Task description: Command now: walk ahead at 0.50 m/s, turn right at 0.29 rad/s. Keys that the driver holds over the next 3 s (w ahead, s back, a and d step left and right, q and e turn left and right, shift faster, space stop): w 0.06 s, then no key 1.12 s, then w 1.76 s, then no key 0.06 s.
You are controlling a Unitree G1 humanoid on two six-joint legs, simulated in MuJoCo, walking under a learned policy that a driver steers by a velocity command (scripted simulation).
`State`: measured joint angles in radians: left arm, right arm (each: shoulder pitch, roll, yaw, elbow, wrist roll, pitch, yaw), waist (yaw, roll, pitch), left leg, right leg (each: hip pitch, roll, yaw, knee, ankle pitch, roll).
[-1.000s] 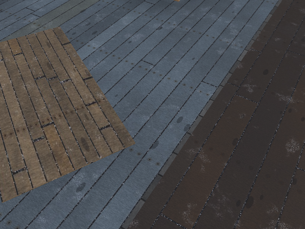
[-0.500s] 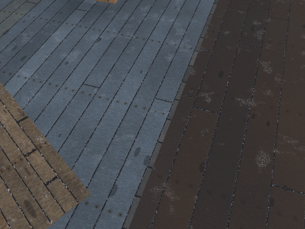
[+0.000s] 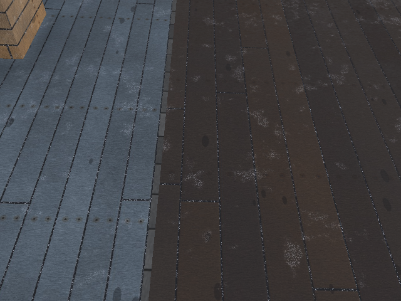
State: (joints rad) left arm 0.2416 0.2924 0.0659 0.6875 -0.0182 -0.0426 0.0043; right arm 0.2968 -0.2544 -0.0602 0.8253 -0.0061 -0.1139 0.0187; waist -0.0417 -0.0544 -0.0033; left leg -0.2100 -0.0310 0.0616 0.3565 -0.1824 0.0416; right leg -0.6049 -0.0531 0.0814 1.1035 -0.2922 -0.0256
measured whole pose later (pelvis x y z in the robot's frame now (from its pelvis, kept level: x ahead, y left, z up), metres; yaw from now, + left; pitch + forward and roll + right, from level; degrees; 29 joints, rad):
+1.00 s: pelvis +0.23 -0.02 -0.01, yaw -2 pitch -1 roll +0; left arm 0.20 0.21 0.05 0.96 0.00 0.00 0.03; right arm 0.21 -0.21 -0.02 0.98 0.00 -0.01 -0.03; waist 0.00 0.01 0.03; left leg -0.20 0.02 0.01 0.54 -0.32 -0.01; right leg -0.26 -0.01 -0.01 0.53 -0.25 0.01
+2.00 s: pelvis +0.55 +0.00 -0.02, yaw -2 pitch +1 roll +0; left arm 0.35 0.23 0.04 1.06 -0.03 -0.10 0.00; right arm 0.08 -0.24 -0.06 0.91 0.01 -0.10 0.04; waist 0.02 -0.02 0.05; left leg -0.41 -0.03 0.08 0.54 -0.15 0.07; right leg -0.27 -0.02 0.05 1.20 -0.40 -0.05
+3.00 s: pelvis +1.13 -0.04 -0.02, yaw -1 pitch +2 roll -2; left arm 0.40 0.25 0.06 1.05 -0.01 -0.06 0.01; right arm 0.00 -0.24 -0.05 0.86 0.01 -0.10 0.04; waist 0.06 0.02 0.01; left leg -0.51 0.04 0.03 0.50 0.00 0.07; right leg 0.07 0.01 -0.06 0.34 -0.43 0.01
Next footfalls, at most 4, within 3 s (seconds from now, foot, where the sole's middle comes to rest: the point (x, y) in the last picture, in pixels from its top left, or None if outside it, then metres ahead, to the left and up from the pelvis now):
0.26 right None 0.29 -0.15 -0.78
0.56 left None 0.26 0.10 -0.78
1.90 left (170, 250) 0.68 0.08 -0.78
2.46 right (231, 179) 0.99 -0.17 -0.78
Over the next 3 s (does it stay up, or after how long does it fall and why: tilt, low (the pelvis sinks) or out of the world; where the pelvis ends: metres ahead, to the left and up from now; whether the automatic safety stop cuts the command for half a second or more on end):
stays up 1.13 -0.04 -0.02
